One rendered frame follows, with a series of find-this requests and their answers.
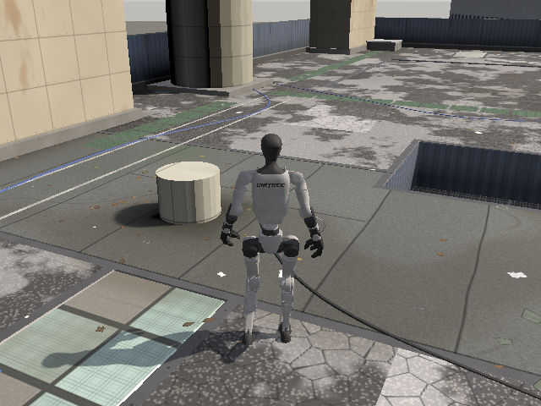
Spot right robot upper arm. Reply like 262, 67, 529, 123
288, 171, 312, 218

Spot left robot hand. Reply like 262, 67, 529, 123
220, 230, 240, 246

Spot right robot hand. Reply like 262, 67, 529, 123
304, 237, 324, 258

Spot robot torso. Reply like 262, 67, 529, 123
251, 167, 291, 254

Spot right robot thigh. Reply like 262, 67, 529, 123
280, 235, 299, 292

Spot left robot upper arm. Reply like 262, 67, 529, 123
229, 170, 254, 217

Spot left robot forearm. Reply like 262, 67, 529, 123
221, 203, 238, 233

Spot right robot forearm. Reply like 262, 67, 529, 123
304, 206, 321, 241

